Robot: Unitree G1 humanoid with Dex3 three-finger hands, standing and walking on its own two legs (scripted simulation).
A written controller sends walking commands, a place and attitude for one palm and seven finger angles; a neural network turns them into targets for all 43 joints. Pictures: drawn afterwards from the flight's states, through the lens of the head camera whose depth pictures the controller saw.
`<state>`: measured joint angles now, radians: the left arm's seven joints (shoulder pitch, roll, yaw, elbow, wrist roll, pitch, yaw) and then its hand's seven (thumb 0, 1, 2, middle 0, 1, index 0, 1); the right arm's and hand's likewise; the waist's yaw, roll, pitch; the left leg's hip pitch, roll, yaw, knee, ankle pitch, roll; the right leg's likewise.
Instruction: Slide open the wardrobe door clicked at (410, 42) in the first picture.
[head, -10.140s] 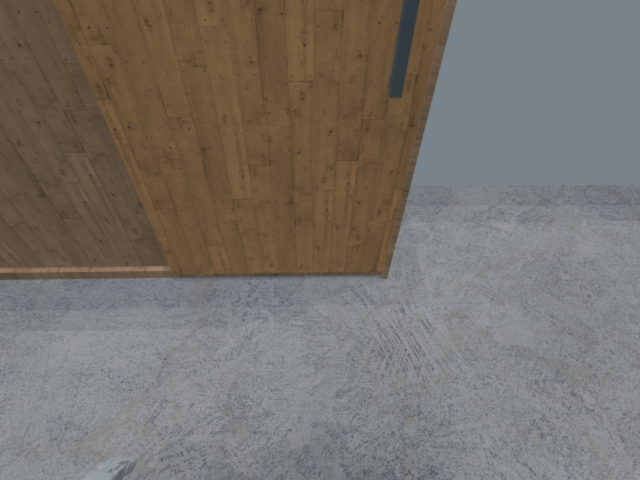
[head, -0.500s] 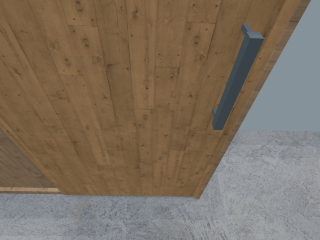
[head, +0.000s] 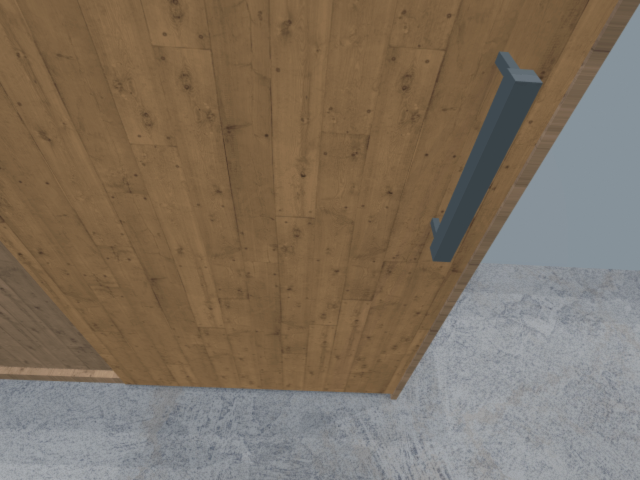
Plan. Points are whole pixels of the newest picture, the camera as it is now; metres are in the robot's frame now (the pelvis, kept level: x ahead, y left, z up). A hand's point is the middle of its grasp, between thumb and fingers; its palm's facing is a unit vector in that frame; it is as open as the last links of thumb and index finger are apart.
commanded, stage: look again from close up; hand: right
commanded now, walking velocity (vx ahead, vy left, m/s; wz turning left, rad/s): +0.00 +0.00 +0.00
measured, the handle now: (468, 171) +0.45 -0.15 +0.17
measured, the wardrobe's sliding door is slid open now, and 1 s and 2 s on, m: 0.00 0.00 0.00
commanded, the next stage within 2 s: raise the hand with hooked fingers in 0.66 s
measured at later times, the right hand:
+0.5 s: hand out of the picture -0.01 -0.15 -0.17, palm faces +0.03 +0.98 -0.20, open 7.4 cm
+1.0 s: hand (475, 417) +0.21 -0.17 +0.01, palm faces +0.13 +0.99 -0.06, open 7.7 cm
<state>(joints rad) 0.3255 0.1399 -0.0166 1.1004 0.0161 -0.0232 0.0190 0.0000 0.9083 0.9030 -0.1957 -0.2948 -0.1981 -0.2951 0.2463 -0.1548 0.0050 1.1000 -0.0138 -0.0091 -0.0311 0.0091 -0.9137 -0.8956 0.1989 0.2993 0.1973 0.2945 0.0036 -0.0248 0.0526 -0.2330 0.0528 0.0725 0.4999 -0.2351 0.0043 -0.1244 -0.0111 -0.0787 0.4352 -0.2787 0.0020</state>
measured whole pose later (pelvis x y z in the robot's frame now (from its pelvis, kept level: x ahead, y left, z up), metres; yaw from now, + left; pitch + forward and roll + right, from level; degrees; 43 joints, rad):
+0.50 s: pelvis +0.00 +0.01 +0.00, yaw +0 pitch -1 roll -1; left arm 0.29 0.13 -0.01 1.12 0.01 -0.02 0.02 0.00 0.91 0.90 -0.19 -0.29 -0.20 -0.29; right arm 0.27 -0.13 0.00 1.13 -0.02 -0.01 -0.03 0.01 -0.91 -0.90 0.20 0.30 0.20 0.29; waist -0.01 -0.01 0.07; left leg -0.23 0.03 0.09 0.47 -0.23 0.03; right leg -0.13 -0.03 -0.06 0.42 -0.27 0.02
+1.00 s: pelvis -0.01 +0.01 -0.02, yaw -1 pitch +5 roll -1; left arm 0.28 0.27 0.06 0.72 -0.02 -0.33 0.03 0.02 0.92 0.90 -0.20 -0.30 -0.20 -0.30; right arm 0.38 -0.19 -0.10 0.05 0.19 -0.23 0.05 0.02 -0.82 -0.85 0.20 0.37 0.20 0.36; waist 0.05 0.01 -0.07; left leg -0.49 0.06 0.09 0.73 -0.32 0.02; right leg -0.40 -0.03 -0.05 0.69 -0.37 0.02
